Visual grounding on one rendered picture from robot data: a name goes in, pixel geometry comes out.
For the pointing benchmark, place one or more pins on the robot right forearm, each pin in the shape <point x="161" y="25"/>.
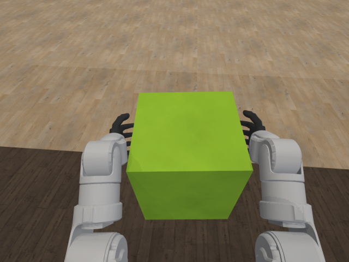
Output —
<point x="282" y="183"/>

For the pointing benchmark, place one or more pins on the robot left forearm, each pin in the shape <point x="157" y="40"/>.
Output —
<point x="100" y="178"/>

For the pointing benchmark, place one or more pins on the right robot hand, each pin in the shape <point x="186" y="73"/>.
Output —
<point x="255" y="126"/>

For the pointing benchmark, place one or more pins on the left robot hand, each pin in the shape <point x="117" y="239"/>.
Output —
<point x="118" y="128"/>

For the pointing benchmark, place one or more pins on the right robot upper arm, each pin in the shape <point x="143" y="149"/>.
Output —
<point x="284" y="246"/>

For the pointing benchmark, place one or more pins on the left robot upper arm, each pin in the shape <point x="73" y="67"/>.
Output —
<point x="98" y="247"/>

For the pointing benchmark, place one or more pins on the carton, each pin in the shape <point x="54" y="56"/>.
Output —
<point x="188" y="157"/>

